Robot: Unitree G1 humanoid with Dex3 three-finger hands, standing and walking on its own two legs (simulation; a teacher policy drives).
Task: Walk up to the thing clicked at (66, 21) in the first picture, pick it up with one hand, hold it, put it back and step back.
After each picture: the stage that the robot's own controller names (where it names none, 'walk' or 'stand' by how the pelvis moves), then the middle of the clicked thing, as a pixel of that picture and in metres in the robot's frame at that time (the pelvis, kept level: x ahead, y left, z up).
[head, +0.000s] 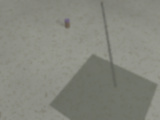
stand; (67, 23) +1.75 +0.23 -0.72
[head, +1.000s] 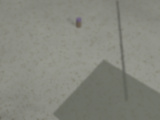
walk; (78, 22) +1.61 +0.15 -0.70
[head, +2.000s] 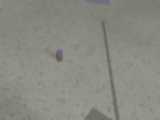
walk; (59, 55) +1.08 +0.20 -0.71
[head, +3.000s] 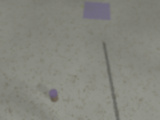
walk; (53, 95) +0.66 +0.22 -0.71
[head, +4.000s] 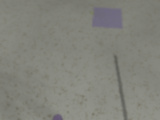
stand; out of the picture +0.43 +0.20 -0.70
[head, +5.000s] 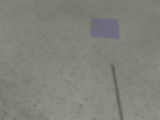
stand; out of the picture +0.41 +0.20 -0.73
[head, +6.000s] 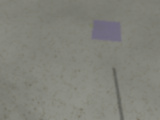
stand; out of the picture +0.39 +0.20 -0.73
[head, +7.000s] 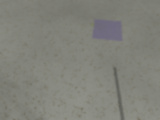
stand; out of the picture +0.39 +0.20 -0.73
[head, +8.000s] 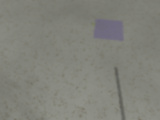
go down; out of the picture +0.39 +0.19 -0.73
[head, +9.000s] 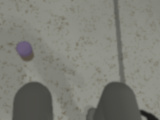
go down; (25, 52) +0.49 +0.23 -0.35
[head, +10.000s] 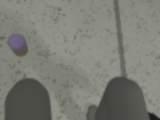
approach; (18, 46) +0.48 +0.25 -0.30
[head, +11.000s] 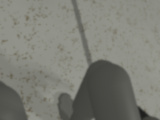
close in; out of the picture +0.46 +0.30 -0.23
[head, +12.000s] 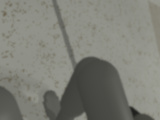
close; out of the picture +0.45 +0.31 -0.23
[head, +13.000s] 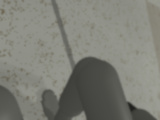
lift; out of the picture +0.44 +0.30 -0.24
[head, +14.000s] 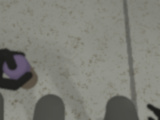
lift; (22, 73) +0.35 +0.21 -0.05
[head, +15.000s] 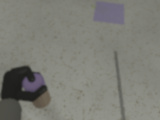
hold; (37, 91) +0.33 +0.17 -0.02
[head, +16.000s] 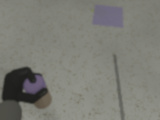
hold; (38, 92) +0.32 +0.17 -0.02
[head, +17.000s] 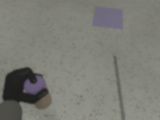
hold; (39, 93) +0.32 +0.17 -0.02
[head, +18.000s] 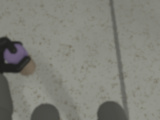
crouch; (21, 61) +0.42 +0.20 -0.08
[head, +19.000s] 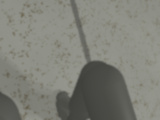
lower; out of the picture +0.50 +0.47 -0.25
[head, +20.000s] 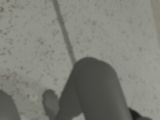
lower; out of the picture +0.47 +0.50 -0.24
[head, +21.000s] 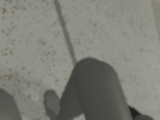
lower; out of the picture +0.48 +0.50 -0.23
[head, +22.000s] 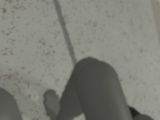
lower; out of the picture +0.48 +0.50 -0.23
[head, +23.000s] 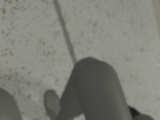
lower; out of the picture +0.48 +0.50 -0.23
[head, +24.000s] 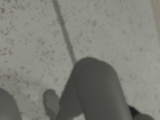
open; out of the picture +0.48 +0.50 -0.23
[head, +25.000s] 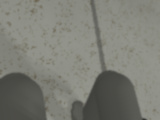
stand; out of the picture +0.49 +0.56 -0.28
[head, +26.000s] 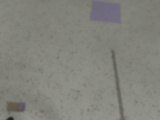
stand; (16, 107) +0.52 +0.45 -0.66
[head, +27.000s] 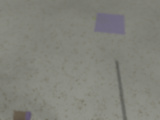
stand; (22, 115) +0.52 +0.46 -0.69
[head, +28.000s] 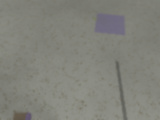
stand; (22, 117) +0.51 +0.46 -0.70
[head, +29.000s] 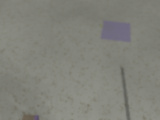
stand; (30, 119) +0.52 +0.45 -0.75
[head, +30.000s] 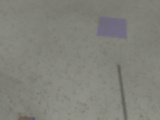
stand; out of the picture +0.48 +0.46 -0.75
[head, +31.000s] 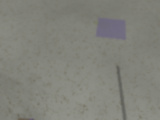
stand; out of the picture +0.47 +0.46 -0.75
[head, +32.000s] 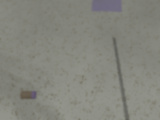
walk; (28, 95) +0.58 +0.52 -0.73
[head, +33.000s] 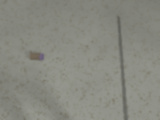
walk; (36, 56) +0.91 +0.44 -0.71
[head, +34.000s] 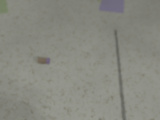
stand; (43, 60) +1.10 +0.44 -0.73
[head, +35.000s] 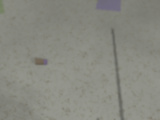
stand; (41, 61) +1.09 +0.45 -0.75
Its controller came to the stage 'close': yes
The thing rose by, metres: 0.70
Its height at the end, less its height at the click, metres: -0.02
